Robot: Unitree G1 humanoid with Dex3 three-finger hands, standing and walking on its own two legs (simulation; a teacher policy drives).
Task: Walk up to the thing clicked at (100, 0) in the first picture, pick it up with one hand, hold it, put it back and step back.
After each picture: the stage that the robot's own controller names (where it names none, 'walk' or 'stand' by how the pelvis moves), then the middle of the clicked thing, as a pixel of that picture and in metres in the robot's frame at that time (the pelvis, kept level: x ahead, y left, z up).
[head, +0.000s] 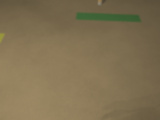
stand; (100, 0) +2.37 -0.28 -0.72
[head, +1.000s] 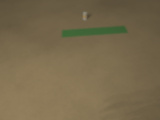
walk; (85, 16) +2.25 +0.12 -0.70
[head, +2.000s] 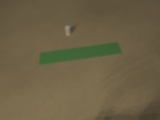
walk; (68, 30) +1.60 +0.33 -0.72
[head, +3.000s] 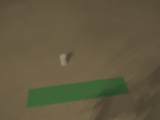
walk; (63, 59) +1.12 +0.29 -0.72
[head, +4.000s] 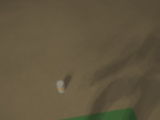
walk; (61, 86) +0.76 +0.26 -0.71
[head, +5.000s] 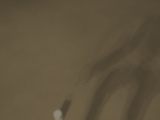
walk; (58, 116) +0.49 +0.26 -0.72
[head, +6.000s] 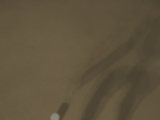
stand; out of the picture +0.43 +0.18 -0.71
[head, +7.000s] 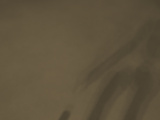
stand; out of the picture +0.40 +0.19 -0.72
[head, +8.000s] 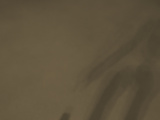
stand; out of the picture +0.38 +0.19 -0.73
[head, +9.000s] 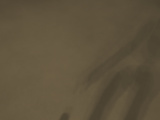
stand; out of the picture +0.38 +0.20 -0.73
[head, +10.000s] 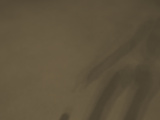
stand; out of the picture +0.37 +0.19 -0.73
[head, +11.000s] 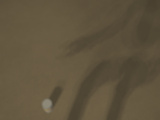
go down; (47, 105) +0.40 +0.20 -0.64
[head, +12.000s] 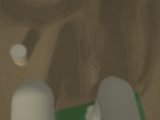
go down; (20, 55) +0.46 +0.23 -0.30
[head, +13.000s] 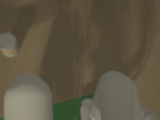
close in; (8, 45) +0.46 +0.24 -0.27
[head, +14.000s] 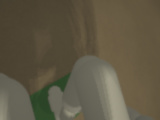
close in; out of the picture +0.45 +0.28 -0.22
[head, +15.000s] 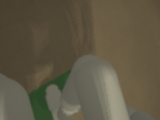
close; out of the picture +0.44 +0.28 -0.23
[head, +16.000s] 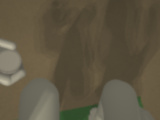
lift; (11, 66) +0.35 +0.24 -0.08
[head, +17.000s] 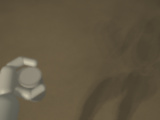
hold; (33, 85) +0.32 +0.17 +0.05
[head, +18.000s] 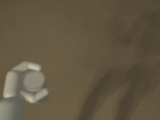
hold; (37, 88) +0.32 +0.16 +0.01
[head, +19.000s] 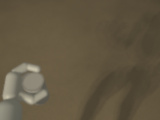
hold; (37, 89) +0.32 +0.17 +0.01
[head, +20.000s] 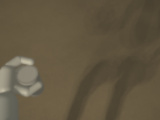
crouch; (31, 81) +0.35 +0.18 -0.04
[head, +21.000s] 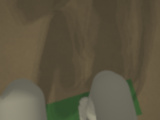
lower; out of the picture +0.48 +0.26 -0.10
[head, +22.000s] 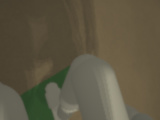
lower; out of the picture +0.45 +0.30 -0.23
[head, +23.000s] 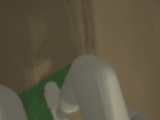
lower; out of the picture +0.45 +0.29 -0.23
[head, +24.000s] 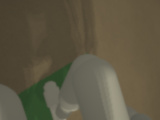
lower; out of the picture +0.45 +0.29 -0.23
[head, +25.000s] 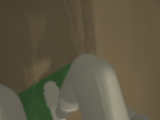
lower; out of the picture +0.45 +0.29 -0.23
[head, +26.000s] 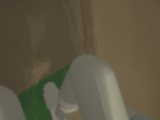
open; out of the picture +0.46 +0.29 -0.23
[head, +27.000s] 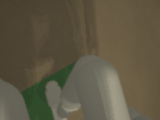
rise; out of the picture +0.45 +0.29 -0.24
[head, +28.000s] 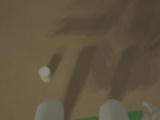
walk; (45, 74) +0.46 +0.20 -0.48
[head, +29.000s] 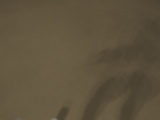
stand; out of the picture +0.41 +0.18 -0.66
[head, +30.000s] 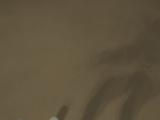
stand; out of the picture +0.42 +0.19 -0.67
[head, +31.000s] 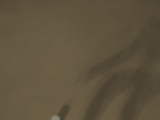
stand; out of the picture +0.42 +0.18 -0.69
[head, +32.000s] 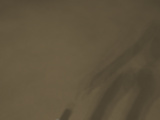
stand; out of the picture +0.43 +0.19 -0.72
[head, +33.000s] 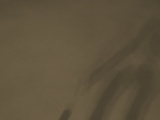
stand; out of the picture +0.40 +0.20 -0.73
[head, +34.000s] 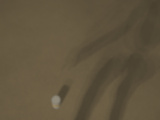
walk; (56, 102) +0.46 +0.15 -0.70
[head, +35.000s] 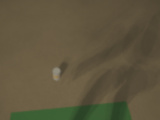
walk; (56, 74) +0.73 +0.19 -0.71
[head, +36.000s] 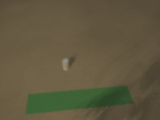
stand; (65, 64) +1.06 +0.22 -0.71
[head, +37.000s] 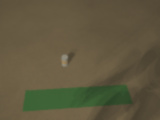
stand; (64, 60) +1.01 +0.18 -0.72
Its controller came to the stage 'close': yes
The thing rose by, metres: 0.71
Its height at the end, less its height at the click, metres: +0.00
